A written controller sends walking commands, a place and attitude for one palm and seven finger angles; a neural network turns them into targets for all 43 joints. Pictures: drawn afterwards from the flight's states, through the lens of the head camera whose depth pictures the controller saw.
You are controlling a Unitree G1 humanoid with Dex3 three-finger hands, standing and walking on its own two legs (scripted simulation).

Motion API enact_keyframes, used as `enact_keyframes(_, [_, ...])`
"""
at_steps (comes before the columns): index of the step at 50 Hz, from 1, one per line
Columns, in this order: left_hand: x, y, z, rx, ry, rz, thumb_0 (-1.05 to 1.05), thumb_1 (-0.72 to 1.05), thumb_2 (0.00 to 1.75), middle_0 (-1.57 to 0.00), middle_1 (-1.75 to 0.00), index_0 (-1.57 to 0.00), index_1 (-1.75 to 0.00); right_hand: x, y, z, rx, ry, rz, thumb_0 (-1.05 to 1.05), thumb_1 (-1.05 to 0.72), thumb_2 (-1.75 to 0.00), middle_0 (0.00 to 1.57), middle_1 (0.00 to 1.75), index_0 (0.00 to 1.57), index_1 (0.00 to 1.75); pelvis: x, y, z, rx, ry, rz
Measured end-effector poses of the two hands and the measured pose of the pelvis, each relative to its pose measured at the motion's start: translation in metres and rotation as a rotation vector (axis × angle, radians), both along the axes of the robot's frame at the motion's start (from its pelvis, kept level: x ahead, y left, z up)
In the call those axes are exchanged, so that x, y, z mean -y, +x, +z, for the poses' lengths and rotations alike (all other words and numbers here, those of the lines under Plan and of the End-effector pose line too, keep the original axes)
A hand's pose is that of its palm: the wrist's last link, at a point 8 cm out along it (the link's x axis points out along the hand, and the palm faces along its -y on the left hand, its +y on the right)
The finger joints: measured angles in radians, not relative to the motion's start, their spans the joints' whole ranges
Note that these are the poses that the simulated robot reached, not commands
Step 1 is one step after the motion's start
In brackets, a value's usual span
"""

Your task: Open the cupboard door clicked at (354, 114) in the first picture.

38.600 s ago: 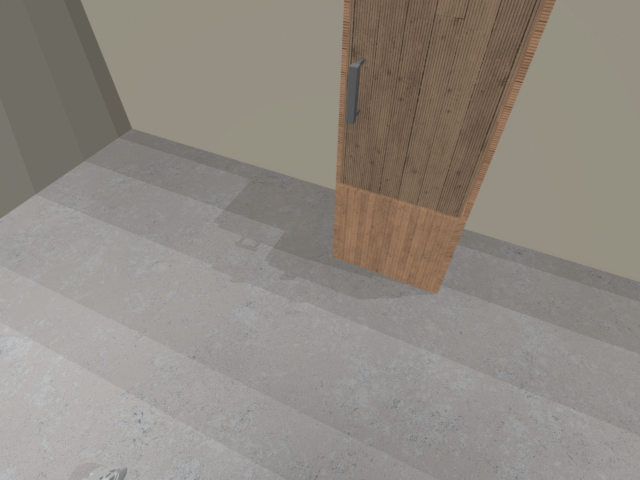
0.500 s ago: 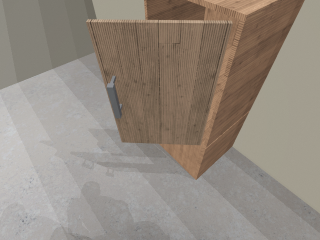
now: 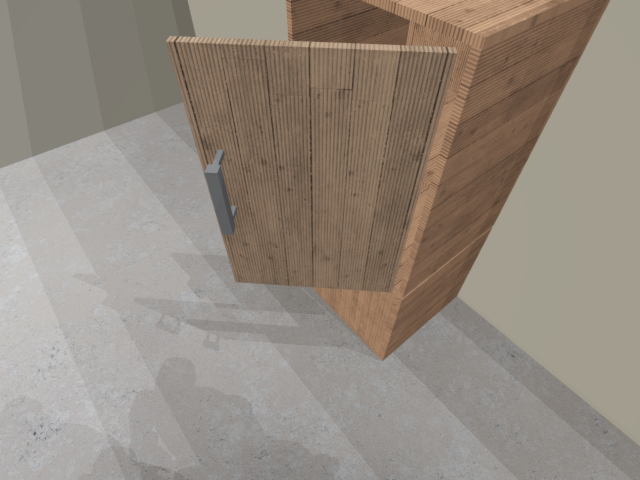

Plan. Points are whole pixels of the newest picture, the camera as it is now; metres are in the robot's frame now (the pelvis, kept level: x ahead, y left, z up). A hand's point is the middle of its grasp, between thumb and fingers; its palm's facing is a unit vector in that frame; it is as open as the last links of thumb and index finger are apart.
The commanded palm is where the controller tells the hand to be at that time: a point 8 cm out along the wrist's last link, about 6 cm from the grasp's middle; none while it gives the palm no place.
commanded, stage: come to a stop and stand still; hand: left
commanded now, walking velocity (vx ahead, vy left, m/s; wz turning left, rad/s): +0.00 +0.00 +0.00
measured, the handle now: (224, 193) +0.57 +0.21 -0.01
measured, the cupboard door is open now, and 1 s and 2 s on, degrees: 46 46 46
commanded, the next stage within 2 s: look again from close up in 0.14 s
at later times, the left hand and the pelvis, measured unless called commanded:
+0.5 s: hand out of the picture +0.04 +0.19 -0.17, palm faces +0.01 -0.97 -0.23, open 7.4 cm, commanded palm none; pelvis +0.01 +0.00 +0.00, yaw +0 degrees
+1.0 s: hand (169, 446) +0.17 +0.20 -0.05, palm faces +0.28 -0.95 -0.10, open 7.5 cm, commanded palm +0.11 +0.24 -0.07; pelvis -0.01 +0.00 -0.01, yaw +3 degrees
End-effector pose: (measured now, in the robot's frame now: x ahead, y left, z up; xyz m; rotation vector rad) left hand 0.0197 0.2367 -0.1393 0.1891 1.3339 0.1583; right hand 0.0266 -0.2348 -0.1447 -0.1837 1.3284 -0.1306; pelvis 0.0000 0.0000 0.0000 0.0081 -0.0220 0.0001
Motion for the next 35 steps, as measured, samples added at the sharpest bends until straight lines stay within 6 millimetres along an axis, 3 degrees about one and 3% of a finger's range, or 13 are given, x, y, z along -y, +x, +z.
enact_keyframes(35, [0.000,0.013,0.001,0.018,0.003,0.004,0.00,0.91,0.89,-0.21,-0.30,-0.20,-0.30,0.005,0.007,0.003,-0.006,-0.007,0.008,0.01,-0.91,-0.90,0.20,0.30,0.20,0.30,0.005,0.007,0.002,-0.004,0.000,0.005])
